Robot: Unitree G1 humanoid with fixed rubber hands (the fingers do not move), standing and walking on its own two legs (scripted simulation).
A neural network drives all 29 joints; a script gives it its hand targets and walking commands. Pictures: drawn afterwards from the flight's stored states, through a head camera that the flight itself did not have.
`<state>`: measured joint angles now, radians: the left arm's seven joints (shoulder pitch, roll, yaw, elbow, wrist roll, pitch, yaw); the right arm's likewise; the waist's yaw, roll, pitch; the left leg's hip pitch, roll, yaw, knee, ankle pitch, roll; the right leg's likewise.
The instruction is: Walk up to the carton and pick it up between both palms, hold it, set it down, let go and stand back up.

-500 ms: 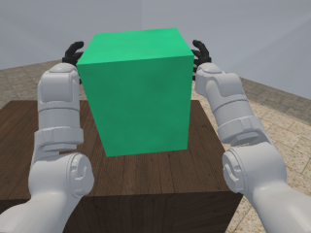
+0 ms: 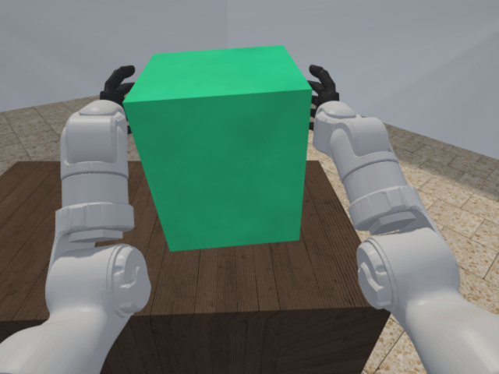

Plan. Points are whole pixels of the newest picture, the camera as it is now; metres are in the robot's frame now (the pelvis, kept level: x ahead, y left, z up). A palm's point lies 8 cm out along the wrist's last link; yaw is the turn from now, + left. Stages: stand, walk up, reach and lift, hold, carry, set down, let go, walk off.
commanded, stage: hold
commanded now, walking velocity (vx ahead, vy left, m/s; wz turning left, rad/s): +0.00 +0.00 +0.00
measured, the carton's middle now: (226, 147) +0.39 +0.01 +0.25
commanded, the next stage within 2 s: none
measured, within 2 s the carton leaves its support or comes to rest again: neither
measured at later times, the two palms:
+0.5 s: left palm (112, 118) +0.37 +0.17 +0.31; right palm (324, 114) +0.36 -0.13 +0.32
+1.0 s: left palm (113, 118) +0.37 +0.17 +0.31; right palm (324, 117) +0.37 -0.13 +0.31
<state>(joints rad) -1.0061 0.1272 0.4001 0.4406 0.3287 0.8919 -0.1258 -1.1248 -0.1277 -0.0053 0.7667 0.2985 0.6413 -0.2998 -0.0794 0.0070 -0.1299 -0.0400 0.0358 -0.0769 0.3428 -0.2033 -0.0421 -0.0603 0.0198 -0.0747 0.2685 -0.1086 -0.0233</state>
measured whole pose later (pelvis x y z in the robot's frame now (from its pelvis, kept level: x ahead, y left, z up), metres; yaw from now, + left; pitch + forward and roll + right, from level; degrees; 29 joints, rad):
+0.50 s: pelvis +0.00 +0.00 +0.00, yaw +0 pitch -6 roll -1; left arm -0.99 0.12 0.40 0.41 0.34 0.89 -0.13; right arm -1.11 -0.12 -0.01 0.74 0.30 0.64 -0.30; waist -0.09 -0.01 -0.12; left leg -0.03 0.03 -0.08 0.34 -0.21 -0.04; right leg -0.05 0.02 -0.07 0.27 -0.11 -0.02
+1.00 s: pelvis +0.00 +0.00 +0.00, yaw +0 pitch -6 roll -1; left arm -0.97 0.11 0.40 0.38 0.33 0.90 -0.12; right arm -1.10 -0.13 0.01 0.73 0.31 0.64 -0.30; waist -0.08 0.01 -0.12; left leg -0.03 0.04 -0.07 0.35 -0.21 -0.04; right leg -0.05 0.02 -0.07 0.27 -0.11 -0.02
